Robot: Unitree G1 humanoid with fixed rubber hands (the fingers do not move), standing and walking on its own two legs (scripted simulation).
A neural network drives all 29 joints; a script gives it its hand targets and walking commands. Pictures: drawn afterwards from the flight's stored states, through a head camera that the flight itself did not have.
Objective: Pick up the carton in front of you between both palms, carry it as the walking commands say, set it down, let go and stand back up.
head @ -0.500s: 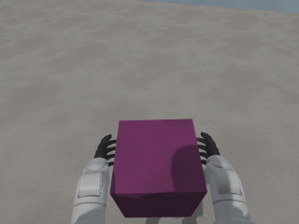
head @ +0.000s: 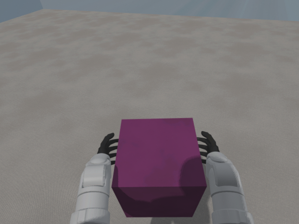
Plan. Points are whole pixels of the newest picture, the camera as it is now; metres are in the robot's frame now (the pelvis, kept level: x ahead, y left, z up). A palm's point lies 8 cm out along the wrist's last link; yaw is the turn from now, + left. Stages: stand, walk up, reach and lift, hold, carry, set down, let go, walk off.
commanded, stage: set down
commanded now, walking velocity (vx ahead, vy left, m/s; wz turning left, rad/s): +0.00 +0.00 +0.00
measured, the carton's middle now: (158, 169) +0.30 +0.00 -0.03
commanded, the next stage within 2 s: none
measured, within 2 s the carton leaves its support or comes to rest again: neither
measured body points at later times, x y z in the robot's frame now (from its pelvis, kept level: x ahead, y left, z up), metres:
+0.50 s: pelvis -0.01 +0.03 -0.03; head +0.13 +0.00 +0.39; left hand +0.36 +0.14 -0.09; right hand +0.35 -0.16 -0.09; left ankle +0.01 +0.16 -0.74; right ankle +0.06 -0.09 -0.74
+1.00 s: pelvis -0.04 +0.03 -0.17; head +0.19 +0.00 +0.22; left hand +0.42 +0.13 -0.24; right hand +0.39 -0.17 -0.25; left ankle +0.01 +0.16 -0.74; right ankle +0.06 -0.10 -0.74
